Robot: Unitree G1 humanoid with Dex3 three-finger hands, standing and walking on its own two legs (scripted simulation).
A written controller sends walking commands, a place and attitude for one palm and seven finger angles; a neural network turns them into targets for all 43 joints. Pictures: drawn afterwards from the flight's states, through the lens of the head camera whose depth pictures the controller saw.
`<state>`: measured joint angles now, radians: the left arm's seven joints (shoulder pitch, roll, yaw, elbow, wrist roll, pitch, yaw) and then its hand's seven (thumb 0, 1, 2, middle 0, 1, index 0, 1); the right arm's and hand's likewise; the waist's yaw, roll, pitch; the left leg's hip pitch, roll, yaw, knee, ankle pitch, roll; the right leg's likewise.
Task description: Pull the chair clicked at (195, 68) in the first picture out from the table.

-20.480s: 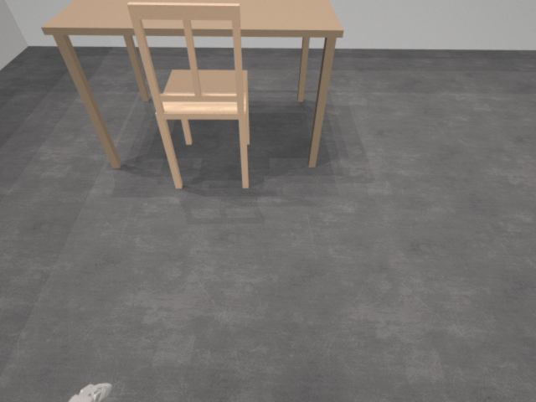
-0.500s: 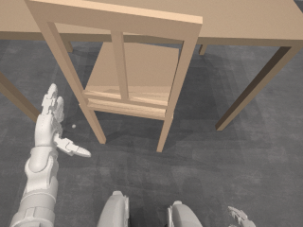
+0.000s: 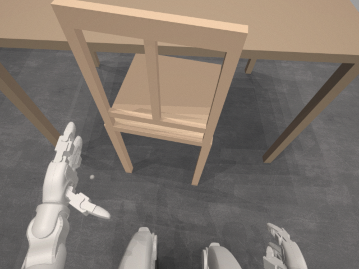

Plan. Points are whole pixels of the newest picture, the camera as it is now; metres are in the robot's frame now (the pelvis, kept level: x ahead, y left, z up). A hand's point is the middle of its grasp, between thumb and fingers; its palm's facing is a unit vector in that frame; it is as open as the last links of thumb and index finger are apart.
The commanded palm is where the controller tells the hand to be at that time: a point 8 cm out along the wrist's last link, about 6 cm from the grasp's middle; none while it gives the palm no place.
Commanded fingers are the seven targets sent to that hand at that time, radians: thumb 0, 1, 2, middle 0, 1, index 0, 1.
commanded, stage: aim the fingers beside a spindle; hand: left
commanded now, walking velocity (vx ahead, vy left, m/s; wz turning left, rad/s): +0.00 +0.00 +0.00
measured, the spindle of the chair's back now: (154, 86) +0.55 +0.09 +0.03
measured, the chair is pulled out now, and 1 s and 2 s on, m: -0.05 -0.05 -0.05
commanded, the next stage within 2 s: none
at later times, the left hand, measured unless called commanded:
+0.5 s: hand (92, 172) +0.31 +0.20 +0.02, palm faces +0.04 -1.00 -0.04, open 17.1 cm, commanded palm +0.29 +0.25 +0.02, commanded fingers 0.00 -0.50 0.30 -0.06 -0.08 -0.06 -0.08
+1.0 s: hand (94, 164) +0.33 +0.20 +0.02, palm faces +0.03 -1.00 -0.04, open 16.9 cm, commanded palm +0.31 +0.24 +0.02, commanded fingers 0.00 -0.50 0.30 -0.06 -0.08 -0.06 -0.08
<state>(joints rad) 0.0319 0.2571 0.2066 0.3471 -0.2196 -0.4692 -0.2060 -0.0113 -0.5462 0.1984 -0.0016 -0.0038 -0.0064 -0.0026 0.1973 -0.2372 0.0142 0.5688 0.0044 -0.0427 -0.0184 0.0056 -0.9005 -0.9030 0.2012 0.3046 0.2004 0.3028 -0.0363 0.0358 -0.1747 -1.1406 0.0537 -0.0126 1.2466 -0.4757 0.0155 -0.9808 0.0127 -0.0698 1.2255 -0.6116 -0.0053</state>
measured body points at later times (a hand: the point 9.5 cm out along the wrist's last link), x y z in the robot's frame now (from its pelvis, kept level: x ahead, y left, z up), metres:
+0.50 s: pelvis +0.00 +0.00 +0.00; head +0.10 +0.02 +0.43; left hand +0.30 +0.25 +0.02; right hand +0.16 -0.25 -0.10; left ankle +0.06 +0.11 -0.63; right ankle -0.01 -0.12 -0.63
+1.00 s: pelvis +0.00 +0.00 -0.01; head +0.11 +0.02 +0.43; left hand +0.32 +0.25 +0.02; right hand +0.16 -0.24 -0.11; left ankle +0.06 +0.11 -0.63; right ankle -0.01 -0.12 -0.63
